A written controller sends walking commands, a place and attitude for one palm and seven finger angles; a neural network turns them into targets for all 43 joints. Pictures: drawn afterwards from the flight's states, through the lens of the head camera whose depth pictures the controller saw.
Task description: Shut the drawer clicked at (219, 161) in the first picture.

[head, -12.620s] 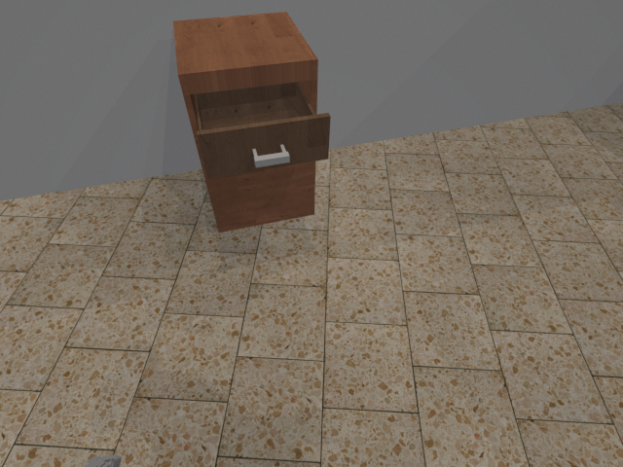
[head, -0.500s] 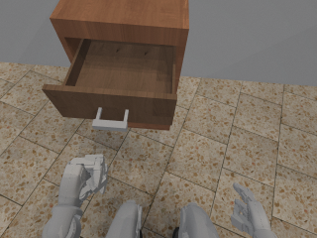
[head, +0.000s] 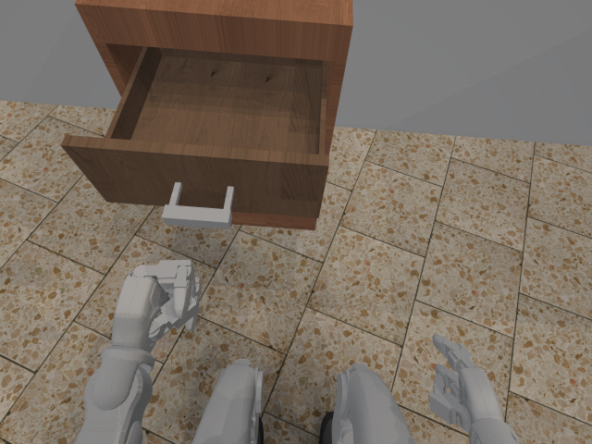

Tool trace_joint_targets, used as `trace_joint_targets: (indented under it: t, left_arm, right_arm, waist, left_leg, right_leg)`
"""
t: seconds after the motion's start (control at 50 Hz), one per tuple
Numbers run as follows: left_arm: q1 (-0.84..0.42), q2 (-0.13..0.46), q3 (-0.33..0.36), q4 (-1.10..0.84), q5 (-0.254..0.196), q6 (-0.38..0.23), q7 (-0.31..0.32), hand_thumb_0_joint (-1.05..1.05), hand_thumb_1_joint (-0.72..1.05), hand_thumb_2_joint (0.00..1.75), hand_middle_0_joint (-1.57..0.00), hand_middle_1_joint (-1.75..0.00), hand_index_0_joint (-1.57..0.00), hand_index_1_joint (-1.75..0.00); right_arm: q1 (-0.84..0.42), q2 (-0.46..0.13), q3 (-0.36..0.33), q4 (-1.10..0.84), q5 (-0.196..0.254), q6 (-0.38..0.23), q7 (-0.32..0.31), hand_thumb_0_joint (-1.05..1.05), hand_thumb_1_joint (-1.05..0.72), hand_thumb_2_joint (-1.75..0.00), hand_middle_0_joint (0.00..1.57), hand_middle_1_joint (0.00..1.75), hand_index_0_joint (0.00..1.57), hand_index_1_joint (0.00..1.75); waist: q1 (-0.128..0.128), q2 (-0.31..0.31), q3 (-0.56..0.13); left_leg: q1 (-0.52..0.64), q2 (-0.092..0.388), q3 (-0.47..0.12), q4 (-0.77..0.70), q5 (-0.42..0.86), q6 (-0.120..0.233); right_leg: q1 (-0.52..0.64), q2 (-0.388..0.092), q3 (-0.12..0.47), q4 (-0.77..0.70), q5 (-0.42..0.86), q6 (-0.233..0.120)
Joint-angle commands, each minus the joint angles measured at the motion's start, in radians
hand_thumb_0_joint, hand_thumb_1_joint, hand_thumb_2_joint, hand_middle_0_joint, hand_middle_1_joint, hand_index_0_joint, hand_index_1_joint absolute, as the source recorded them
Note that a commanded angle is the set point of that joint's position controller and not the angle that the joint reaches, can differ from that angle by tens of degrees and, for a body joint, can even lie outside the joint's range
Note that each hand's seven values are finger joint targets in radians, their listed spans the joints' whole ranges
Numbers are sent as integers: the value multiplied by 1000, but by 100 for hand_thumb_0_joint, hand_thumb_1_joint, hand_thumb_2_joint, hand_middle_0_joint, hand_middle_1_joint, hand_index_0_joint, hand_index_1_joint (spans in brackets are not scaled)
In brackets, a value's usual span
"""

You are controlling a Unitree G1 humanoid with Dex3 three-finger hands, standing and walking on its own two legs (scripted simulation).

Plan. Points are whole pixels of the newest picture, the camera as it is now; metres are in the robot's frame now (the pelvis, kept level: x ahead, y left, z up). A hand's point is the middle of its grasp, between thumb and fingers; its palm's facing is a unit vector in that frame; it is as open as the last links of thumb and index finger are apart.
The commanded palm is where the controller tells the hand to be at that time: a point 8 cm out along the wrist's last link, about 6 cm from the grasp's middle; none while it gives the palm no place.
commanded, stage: bring the fist close to the handle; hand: left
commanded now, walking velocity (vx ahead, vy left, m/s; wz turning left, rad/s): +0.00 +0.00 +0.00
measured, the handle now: (200, 204) +0.46 +0.18 -0.05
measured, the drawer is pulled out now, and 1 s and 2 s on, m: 0.22 0.22 0.18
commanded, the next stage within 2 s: push the drawer shut in 1.02 s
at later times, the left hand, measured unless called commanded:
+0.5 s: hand (204, 279) +0.33 +0.15 -0.03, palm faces -0.07 -1.00 -0.02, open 3.3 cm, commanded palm +0.32 +0.20 -0.03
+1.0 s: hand (211, 273) +0.34 +0.14 -0.04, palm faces -0.05 -1.00 -0.04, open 3.3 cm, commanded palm +0.33 +0.19 -0.04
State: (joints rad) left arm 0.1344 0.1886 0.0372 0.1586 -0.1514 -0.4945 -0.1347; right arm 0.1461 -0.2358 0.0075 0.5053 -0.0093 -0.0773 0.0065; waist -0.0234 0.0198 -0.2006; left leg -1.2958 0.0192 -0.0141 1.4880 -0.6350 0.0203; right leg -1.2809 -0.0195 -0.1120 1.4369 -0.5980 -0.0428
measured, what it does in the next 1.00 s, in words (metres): stands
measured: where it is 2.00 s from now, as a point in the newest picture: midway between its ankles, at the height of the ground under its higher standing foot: outside the picture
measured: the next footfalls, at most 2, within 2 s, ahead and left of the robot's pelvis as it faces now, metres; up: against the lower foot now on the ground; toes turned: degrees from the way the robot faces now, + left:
none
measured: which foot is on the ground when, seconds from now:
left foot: down 0.00-1.00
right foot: down 0.00-1.00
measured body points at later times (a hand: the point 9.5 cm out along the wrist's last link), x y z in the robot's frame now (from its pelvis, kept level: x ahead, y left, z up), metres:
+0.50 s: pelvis -0.01 +0.01 -0.03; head +0.13 +0.03 +0.39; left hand +0.33 +0.20 -0.03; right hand +0.16 -0.24 -0.14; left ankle +0.03 +0.11 -0.58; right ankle +0.04 -0.10 -0.58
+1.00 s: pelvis -0.02 +0.01 -0.04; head +0.14 +0.02 +0.38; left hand +0.34 +0.20 -0.04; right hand +0.15 -0.24 -0.16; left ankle +0.03 +0.11 -0.58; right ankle +0.04 -0.10 -0.58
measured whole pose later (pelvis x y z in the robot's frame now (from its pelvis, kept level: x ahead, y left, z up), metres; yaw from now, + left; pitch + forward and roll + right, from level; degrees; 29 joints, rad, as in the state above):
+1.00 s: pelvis -0.02 +0.01 -0.04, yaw -1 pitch +31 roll -3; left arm -0.19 0.20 0.08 0.42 -0.12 -0.52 -0.07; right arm 0.13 -0.24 0.02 0.55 -0.02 0.02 0.02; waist -0.05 0.03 -0.22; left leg -1.53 0.02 0.00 1.64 -0.65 0.04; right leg -1.51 -0.03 -0.10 1.59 -0.61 -0.03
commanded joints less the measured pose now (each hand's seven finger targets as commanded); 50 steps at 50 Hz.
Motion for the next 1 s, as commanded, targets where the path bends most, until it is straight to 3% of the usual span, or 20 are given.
trace_joint_targets:
  t: [0.0, 0.06, 0.18, 0.22, 0.3, 0.34, 0.46, 0.52, 0.56, 0.6, 0.66, 0.68, 0.8, 0.82, 0.9, 0.92, 0.98]
  left_arm:
    - [-92, 64, 43, -168, -16, -52, 2, 0, 90, 90, -140, -160, -140, -160]
    - [-147, 77, 52, -123, -10, -55, 9, 0, 90, 90, -140, -160, -140, -160]
    - [-261, 96, 81, -65, -6, -88, 18, 0, 90, 90, -140, -160, -140, -160]
    - [-273, 79, 66, -53, -6, -91, 13, 0, 90, 90, -140, -160, -140, -160]
    - [-365, 78, 56, -31, -4, -90, 12, 0, 90, 90, -140, -160, -140, -160]
    - [-350, 94, 85, -18, -7, -90, 19, 0, 90, 90, -140, -160, -140, -160]
    - [-441, 94, 82, 47, 7, -94, 29, 0, 90, 90, -140, -160, -140, -160]
    - [-494, 83, 74, 62, 13, -103, 37, 0, 90, 90, -140, -160, -140, -160]
    - [-492, 102, 95, 99, 16, -103, 39, 0, 90, 90, -140, -160, -140, -160]
    - [-529, 87, 80, 84, 20, -112, 40, 0, 90, 90, -140, -160, -140, -160]
    - [-444, 110, 106, 43, 9, -101, 39, 0, 90, 90, -140, -160, -140, -160]
    - [-442, 96, 89, 26, 12, -93, 40, 0, 90, 90, -140, -160, -140, -160]
    - [-467, 68, 58, 27, 19, -69, 63, 0, 90, 90, -140, -160, -140, -160]
    - [-484, 87, 79, 37, 15, -72, 68, 0, 90, 90, -140, -160, -140, -160]
    - [-505, 102, 87, 38, 25, -102, 68, 0, 90, 90, -140, -160, -140, -160]
    - [-514, 86, 72, 49, 21, -104, 64, 0, 90, 90, -140, -160, -140, -160]
    - [-490, 91, 74, 79, 20, -103, 48, 0, 90, 90, -140, -160, -140, -160]
  right_arm:
    - [14, -141, -60, -128, 8, -37, -7, 0, -90, -90, 20, 30, 20, 30]
    - [14, -146, -58, -118, 5, -29, -7, 0, -90, -90, 20, 30, 20, 30]
    - [16, -154, -58, -95, 0, -21, -5, 0, -90, -90, 20, 30, 20, 30]
    - [14, -155, -59, -93, 1, -18, -1, 0, -90, -90, 20, 30, 20, 30]
    - [19, -167, -59, -83, 0, -8, 0, 0, -90, -90, 20, 30, 20, 30]
    - [25, -171, -62, -81, 0, -4, 1, 0, -90, -90, 20, 30, 20, 30]
    - [28, -180, -61, -72, -2, 14, 5, 0, -90, -90, 20, 30, 20, 30]
    - [28, -181, -62, -65, -6, 21, 7, 0, -90, -90, 20, 30, 20, 30]
    - [37, -185, -61, -64, -7, 27, 7, 0, -90, -90, 20, 30, 20, 30]
    - [35, -184, -63, -63, -9, 32, 9, 0, -90, -90, 20, 30, 20, 30]
    - [37, -186, -64, -83, -5, 46, 16, 0, -90, -90, 20, 30, 20, 30]
    - [31, -186, -65, -87, -2, 52, 20, 0, -90, -90, 20, 30, 20, 30]
    - [28, -175, -63, -80, 3, 65, 15, 0, -90, -90, 20, 30, 20, 30]
    - [27, -175, -60, -74, 2, 64, 11, 0, -90, -90, 20, 30, 20, 30]
    - [23, -170, -57, -68, -2, 55, 4, 0, -90, -90, 20, 30, 20, 30]
    - [21, -168, -57, -63, -2, 53, 5, 0, -90, -90, 20, 30, 20, 30]
    - [24, -171, -57, -64, -1, 53, 5, 0, -90, -90, 20, 30, 20, 30]
  waist:
    - [-12, -14, -381]
    - [-19, -13, -349]
    - [-21, 0, -396]
    - [-19, 23, -414]
    - [-37, 42, -430]
    - [-26, 28, -464]
    - [-45, 31, -435]
    - [-49, 58, -469]
    - [-48, 34, -471]
    - [-49, 56, -509]
    - [-14, 82, -557]
    - [-20, 80, -559]
    - [-52, 5, -489]
    - [-55, -17, -473]
    - [-39, 31, -490]
    - [-50, 26, -482]
    - [-44, 24, -478]
  left_leg:
    - [184, -29, -35, -183, 287, 10]
    - [159, -27, -41, -173, 249, 9]
    - [136, -29, -43, -144, 234, 8]
    - [151, -28, -45, -141, 237, 5]
    - [164, -26, -58, -129, 238, 2]
    - [168, -26, -61, -120, 270, 0]
    - [138, -24, -75, -100, 237, -4]
    - [155, -24, -77, -83, 250, -8]
    - [137, -24, -82, -74, 264, -8]
    - [153, -23, -80, -60, 290, -10]
    - [196, -22, -82, -77, 345, -18]
    - [206, -19, -84, -81, 339, -18]
    - [129, -23, -77, -73, 262, -3]
    - [89, -26, -69, -67, 228, 1]
    - [93, -30, -63, -65, 221, -2]
    - [95, -29, -62, -60, 222, 0]
    - [93, -29, -60, -64, 224, 0]
  right_leg:
    - [284, 20, 94, -187, 238, 9]
    - [230, 24, 90, -177, 185, 7]
    - [189, 25, 92, -144, 165, 5]
    - [168, 24, 88, -134, 165, 3]
    - [115, 23, 78, -110, 165, 3]
    - [123, 23, 74, -93, 191, 2]
    - [37, 25, 63, -58, 159, 1]
    - [10, 22, 64, -42, 166, 1]
    - [6, 25, 60, -25, 175, -1]
    - [0, 20, 63, -13, 195, 1]
    - [31, 22, 62, -10, 225, -5]
    - [26, 21, 61, -14, 220, -3]
    - [43, 21, 69, -41, 187, 8]
    - [61, 21, 76, -50, 168, 10]
    - [58, 21, 82, -47, 155, 5]
    - [50, 21, 83, -52, 157, 6]
    - [59, 22, 82, -55, 159, 4]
